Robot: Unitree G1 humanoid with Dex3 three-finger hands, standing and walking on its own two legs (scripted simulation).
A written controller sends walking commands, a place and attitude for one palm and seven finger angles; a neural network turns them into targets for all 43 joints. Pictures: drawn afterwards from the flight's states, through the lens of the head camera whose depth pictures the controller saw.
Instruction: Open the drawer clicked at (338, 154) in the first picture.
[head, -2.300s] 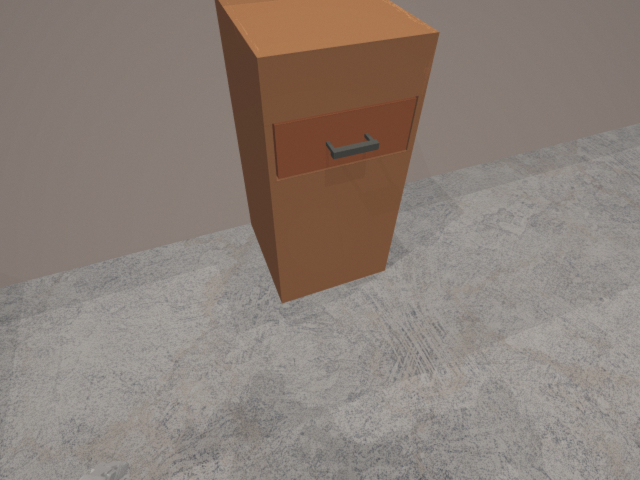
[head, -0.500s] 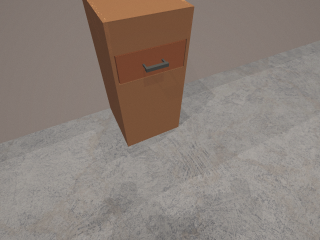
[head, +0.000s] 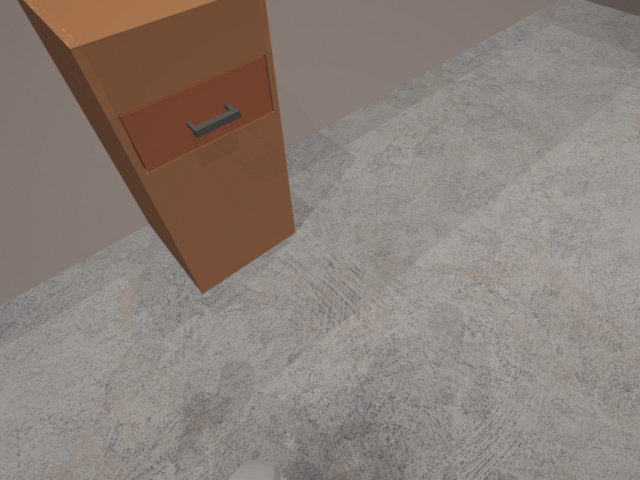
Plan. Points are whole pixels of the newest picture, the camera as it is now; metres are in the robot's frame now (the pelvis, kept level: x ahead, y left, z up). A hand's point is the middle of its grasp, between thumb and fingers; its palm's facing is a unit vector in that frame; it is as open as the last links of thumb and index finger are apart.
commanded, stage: walk to a spot facing it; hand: left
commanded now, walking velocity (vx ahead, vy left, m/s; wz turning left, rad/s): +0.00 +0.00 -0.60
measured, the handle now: (213, 118) +0.89 +0.37 -0.10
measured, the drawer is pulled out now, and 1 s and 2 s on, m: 0.00 0.00 0.00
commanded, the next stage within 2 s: turn to face it in 1.88 s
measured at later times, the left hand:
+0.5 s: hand out of the picture +0.10 +0.25 -0.17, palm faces -0.30 -0.93 -0.20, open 7.4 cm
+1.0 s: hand (296, 422) +0.22 +0.07 -0.17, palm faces -0.54 -0.82 -0.18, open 7.3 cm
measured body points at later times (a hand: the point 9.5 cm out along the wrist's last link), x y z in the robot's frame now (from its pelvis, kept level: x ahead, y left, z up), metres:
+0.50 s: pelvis -0.02 +0.06 +0.00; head +0.00 +0.08 +0.45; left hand +0.12 +0.30 -0.15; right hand -0.07 -0.20 -0.12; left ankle -0.03 +0.16 -0.74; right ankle -0.08 -0.10 -0.66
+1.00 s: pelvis +0.08 -0.06 +0.00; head +0.10 -0.06 +0.45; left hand +0.25 +0.11 -0.16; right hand -0.01 -0.30 -0.14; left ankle +0.22 +0.01 -0.69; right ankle -0.03 -0.13 -0.74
